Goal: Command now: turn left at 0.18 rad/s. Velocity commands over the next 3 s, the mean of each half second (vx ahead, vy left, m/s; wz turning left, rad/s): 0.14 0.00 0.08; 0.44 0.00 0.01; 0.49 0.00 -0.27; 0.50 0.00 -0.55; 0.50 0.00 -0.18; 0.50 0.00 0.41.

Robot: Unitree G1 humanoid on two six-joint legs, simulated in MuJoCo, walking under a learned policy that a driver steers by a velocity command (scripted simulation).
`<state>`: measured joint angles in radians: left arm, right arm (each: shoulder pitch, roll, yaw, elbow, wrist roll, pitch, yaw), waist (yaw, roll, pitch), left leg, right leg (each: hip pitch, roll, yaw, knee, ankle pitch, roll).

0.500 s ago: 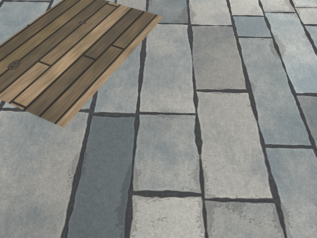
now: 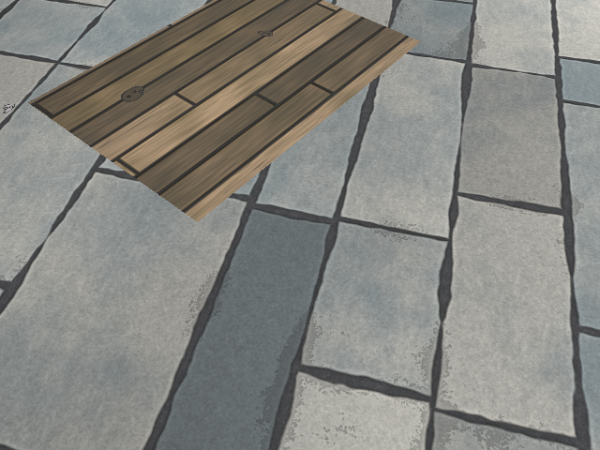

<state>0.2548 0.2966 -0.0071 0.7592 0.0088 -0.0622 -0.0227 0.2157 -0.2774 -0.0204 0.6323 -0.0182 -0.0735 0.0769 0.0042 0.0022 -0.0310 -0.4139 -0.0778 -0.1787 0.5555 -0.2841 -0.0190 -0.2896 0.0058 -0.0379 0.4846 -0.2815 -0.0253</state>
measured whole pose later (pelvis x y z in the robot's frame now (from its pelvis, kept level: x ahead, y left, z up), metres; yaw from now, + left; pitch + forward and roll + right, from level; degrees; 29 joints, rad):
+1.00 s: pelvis +0.33 +0.03 -0.07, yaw +1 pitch +2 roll +3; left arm 0.00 0.21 0.01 0.68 -0.02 -0.08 -0.09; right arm 0.57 -0.19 -0.01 0.92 0.03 -0.06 -0.04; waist -0.11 -0.06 0.00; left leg -0.04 -0.08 0.06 0.78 -0.78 0.04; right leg -0.54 -0.04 0.04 0.41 0.43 -0.06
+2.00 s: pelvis +0.83 -0.04 -0.15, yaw -27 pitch +2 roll +2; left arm 0.02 0.25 0.08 0.68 -0.02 -0.02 -0.05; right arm 0.35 -0.28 -0.10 0.91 0.02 -0.06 -0.02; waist -0.06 -0.01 0.03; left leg 0.04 0.11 0.26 0.47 -0.47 -0.07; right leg -0.52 -0.01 -0.05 0.59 -0.13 -0.11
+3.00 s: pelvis +1.33 -0.31 -0.14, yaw -16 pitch +2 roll +1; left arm -0.01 0.27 0.04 0.73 -0.01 -0.12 -0.01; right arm 0.38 -0.28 -0.07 0.83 0.02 -0.04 -0.02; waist -0.10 -0.03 0.01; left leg -0.08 -0.11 -0.21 0.42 -0.37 0.06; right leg -0.48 0.00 0.10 0.44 -0.01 0.03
